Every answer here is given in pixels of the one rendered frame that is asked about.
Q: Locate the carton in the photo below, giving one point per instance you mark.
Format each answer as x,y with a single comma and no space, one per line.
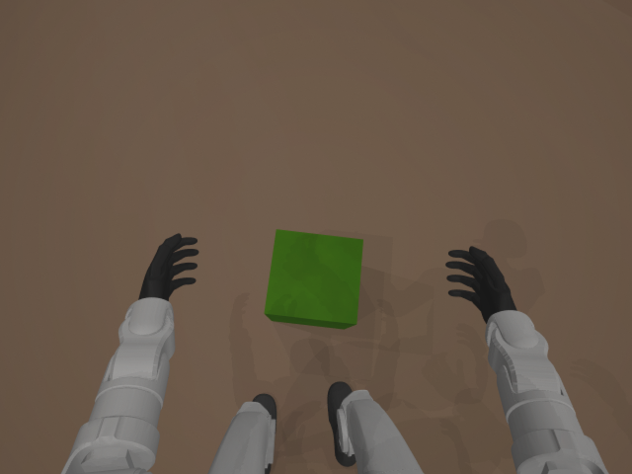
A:
314,280

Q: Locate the left robot hand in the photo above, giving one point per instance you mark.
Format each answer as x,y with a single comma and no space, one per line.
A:
158,279

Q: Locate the robot right forearm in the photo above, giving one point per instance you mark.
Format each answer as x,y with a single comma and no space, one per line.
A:
547,437

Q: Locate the robot left foot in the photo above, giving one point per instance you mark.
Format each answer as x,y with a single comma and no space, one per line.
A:
270,405

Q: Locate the right robot hand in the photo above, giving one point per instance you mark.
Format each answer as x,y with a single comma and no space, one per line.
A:
492,294

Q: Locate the robot left forearm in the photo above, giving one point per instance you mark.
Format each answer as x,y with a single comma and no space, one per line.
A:
122,429

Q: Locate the right robot thigh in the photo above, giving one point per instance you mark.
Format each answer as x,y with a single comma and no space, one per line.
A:
367,431

